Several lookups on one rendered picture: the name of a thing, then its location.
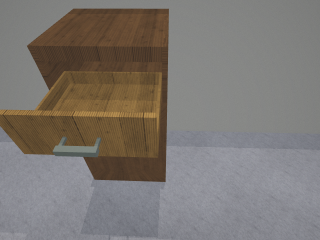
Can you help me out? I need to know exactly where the handle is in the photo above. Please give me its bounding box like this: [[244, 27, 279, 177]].
[[52, 136, 102, 158]]

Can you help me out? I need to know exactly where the drawer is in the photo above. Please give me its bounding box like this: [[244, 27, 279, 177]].
[[0, 71, 162, 158]]

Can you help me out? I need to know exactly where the cabinet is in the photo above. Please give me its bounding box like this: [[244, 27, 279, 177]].
[[27, 8, 169, 182]]

